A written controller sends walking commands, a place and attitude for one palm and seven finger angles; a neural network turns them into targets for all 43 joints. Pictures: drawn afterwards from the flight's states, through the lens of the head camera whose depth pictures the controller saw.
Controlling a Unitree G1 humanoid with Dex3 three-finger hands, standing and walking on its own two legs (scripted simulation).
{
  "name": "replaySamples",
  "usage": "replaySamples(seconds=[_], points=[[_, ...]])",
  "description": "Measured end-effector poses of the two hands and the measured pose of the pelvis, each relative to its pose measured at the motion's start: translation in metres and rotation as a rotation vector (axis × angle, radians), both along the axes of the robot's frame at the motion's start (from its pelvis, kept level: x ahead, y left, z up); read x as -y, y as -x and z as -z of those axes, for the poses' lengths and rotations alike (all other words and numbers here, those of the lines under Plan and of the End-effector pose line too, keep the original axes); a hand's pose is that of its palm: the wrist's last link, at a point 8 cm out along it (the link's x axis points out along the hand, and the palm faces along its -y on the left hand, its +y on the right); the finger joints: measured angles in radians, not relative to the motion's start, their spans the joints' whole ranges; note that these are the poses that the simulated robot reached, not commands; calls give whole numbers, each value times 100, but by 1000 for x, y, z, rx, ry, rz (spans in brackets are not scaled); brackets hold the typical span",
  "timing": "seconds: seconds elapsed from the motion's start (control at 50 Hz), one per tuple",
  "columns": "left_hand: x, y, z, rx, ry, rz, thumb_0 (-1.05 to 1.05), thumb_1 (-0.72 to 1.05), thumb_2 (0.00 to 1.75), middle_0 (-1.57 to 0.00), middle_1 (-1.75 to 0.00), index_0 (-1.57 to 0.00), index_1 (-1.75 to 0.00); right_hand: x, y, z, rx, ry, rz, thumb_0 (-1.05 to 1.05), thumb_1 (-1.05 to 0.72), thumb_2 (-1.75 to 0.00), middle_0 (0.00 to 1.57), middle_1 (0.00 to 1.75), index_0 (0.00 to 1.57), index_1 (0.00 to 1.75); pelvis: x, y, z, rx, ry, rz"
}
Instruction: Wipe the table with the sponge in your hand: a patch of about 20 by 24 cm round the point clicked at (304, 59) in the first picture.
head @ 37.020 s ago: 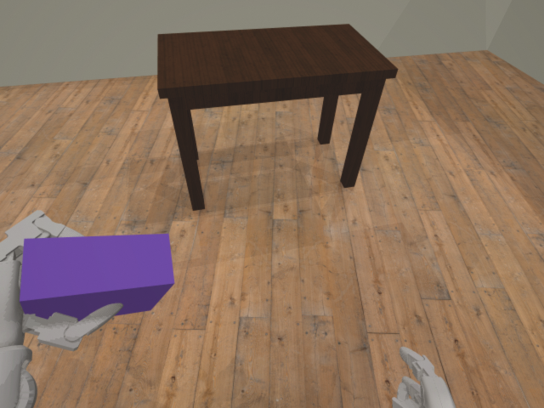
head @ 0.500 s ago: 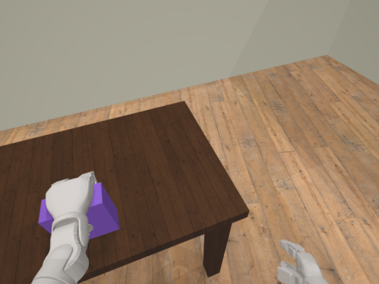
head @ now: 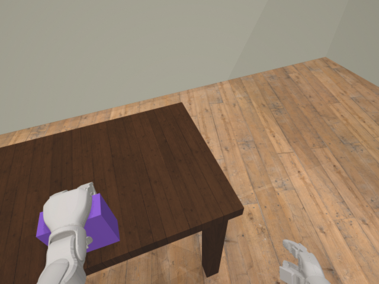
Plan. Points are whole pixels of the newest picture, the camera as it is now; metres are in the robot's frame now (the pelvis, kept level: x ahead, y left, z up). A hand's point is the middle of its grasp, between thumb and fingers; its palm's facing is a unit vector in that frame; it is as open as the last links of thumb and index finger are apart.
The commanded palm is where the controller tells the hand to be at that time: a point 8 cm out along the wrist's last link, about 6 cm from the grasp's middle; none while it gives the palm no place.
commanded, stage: lift the sponge slowly off the table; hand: left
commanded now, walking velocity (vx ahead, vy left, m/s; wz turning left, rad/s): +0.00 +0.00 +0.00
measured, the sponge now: (86, 231) +0.23 +0.28 -0.05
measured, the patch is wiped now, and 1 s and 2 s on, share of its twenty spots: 1.00 1.00 1.00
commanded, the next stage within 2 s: bring the sponge back beside the body in 1.94 s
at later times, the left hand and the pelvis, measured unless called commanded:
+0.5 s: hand (79, 224) +0.22 +0.27 +0.02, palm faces -0.05 -0.11 -0.99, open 9.7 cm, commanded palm +0.20 +0.27 +0.08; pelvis +0.00 +0.00 +0.00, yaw +0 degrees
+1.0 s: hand (73, 217) +0.22 +0.27 +0.05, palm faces -0.02 -0.12 -0.99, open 9.7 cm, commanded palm +0.20 +0.28 +0.11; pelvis +0.00 -0.01 +0.01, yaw +0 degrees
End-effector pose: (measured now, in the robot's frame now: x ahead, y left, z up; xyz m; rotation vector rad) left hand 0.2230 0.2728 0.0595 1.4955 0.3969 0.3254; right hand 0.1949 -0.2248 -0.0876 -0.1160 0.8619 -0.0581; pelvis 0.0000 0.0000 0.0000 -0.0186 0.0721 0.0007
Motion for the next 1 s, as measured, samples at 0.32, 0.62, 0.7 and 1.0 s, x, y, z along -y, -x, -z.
replaySamples(seconds=[0.32, 0.62, 0.7, 1.0], points=[[7, 11, -6, -14, 29, 24, 0, -46, 106, -74, -143, -75, -143, -1, -1, -1, 14, -2, -12, 1, -91, -90, 20, 30, 20, 30, 3, 2, -2, 31, -3, -3], [3, 20, -16, -23, 62, 17, 0, -48, 106, -77, -139, -78, -140, -5, -14, -10, 48, 5, -38, 1, -91, -90, 20, 30, 20, 30, 6, 2, -6, 61, -5, -2], [-1, 20, -20, -23, 58, 12, 0, -48, 106, -78, -139, -79, -139, -4, -16, -12, 52, 18, -44, 1, -91, -90, 20, 30, 20, 30, 6, 3, -7, 69, -5, -8], [6, 17, -42, 17, 67, 42, 0, -49, 106, -78, -138, -79, -139, -6, -15, -14, 60, -2, -43, 1, -91, -90, 20, 30, 20, 30, 6, 3, -10, 84, -7, 2]])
